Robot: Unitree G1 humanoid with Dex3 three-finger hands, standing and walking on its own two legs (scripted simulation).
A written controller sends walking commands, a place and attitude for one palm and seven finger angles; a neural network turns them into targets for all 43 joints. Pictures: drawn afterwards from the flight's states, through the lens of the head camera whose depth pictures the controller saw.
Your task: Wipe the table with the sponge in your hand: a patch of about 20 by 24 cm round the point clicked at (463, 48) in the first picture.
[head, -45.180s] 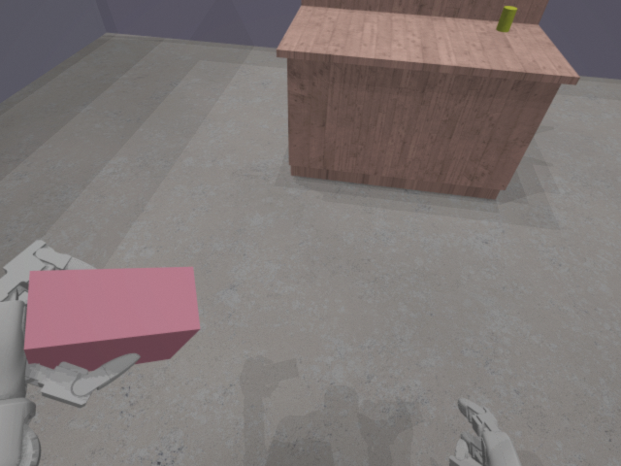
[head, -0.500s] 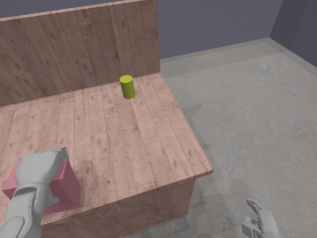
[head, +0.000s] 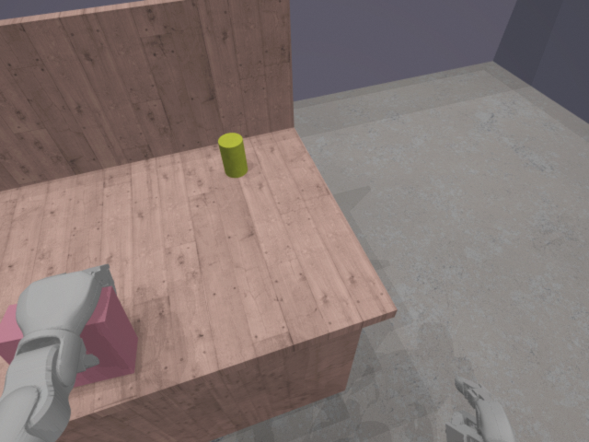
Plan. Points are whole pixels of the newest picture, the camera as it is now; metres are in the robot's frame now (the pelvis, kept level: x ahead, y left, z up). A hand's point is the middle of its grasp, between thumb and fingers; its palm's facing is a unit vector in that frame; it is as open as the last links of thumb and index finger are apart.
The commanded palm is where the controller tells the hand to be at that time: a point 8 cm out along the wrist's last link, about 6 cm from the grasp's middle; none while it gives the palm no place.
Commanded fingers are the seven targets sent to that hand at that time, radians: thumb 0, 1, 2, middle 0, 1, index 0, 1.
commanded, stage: move the sponge above the wiping area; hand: left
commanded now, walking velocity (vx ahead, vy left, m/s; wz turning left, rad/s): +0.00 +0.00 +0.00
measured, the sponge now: (81, 349) +0.21 +0.36 -0.03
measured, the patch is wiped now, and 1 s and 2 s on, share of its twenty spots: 0.00 0.00 0.00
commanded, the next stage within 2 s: none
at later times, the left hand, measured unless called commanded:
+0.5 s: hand (82, 309) +0.24 +0.34 +0.03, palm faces -0.06 -0.03 -1.00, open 10.4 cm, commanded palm +0.22 +0.34 +0.09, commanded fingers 0.00 0.10 1.30 -1.20 -1.60 -1.20 -1.60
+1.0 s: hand (68, 310) +0.23 +0.35 +0.04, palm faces -0.05 -0.02 -1.00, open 10.4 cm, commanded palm +0.21 +0.34 +0.09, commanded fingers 0.00 0.10 1.30 -1.20 -1.60 -1.20 -1.60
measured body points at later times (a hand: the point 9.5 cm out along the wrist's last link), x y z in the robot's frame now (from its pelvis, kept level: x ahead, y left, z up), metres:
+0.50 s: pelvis +0.01 +0.00 +0.00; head +0.02 -0.02 +0.45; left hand +0.24 +0.34 +0.09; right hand +0.21 -0.22 -0.11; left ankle -0.02 +0.10 -0.74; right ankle -0.01 -0.12 -0.74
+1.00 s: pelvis +0.00 +0.00 +0.00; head +0.02 -0.03 +0.45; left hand +0.23 +0.35 +0.10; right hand +0.21 -0.23 -0.10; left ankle -0.02 +0.10 -0.74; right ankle -0.01 -0.12 -0.74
